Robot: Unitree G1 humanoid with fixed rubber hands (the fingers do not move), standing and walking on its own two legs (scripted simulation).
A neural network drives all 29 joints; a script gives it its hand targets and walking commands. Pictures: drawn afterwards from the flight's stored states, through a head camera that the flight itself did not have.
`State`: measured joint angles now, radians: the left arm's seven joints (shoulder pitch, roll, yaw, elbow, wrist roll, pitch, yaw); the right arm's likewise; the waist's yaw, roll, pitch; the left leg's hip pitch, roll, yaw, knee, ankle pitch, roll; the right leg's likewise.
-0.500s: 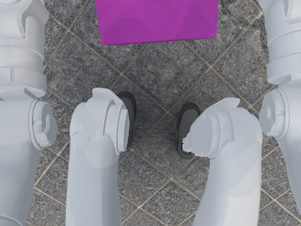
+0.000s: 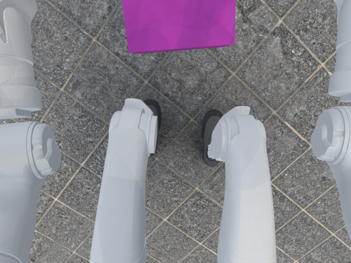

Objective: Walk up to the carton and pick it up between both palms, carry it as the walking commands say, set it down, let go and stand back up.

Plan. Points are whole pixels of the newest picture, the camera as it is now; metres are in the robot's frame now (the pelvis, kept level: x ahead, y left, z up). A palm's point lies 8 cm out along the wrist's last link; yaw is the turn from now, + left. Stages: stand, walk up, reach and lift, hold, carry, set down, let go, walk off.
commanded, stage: set down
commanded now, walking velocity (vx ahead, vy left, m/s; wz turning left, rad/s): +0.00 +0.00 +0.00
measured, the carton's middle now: out of the picture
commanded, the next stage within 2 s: let go in 0.62 s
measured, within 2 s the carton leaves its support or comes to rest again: neither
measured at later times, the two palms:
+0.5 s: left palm out of the picture +0.53 +0.28 +0.03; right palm out of the picture +0.58 -0.18 +0.02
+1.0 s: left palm out of the picture +0.50 +0.26 +0.10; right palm out of the picture +0.52 -0.20 +0.10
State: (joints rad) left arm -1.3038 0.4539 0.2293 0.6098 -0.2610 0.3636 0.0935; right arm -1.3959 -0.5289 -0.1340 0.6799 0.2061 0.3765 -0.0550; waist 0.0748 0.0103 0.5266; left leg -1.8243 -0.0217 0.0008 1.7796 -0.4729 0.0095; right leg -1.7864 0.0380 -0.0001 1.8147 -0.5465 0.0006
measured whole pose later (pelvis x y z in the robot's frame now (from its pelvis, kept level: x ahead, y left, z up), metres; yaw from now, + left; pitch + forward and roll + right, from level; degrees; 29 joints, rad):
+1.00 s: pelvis +0.10 +0.01 +0.21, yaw -1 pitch +38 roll -1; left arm -0.68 0.28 0.21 0.75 0.04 0.15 -0.07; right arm -0.75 -0.25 -0.23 0.79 -0.06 0.17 -0.02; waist 0.04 0.02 -0.08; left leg -1.24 -0.03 -0.02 0.87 -0.28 0.02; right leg -1.20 0.04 0.05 0.86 -0.32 0.02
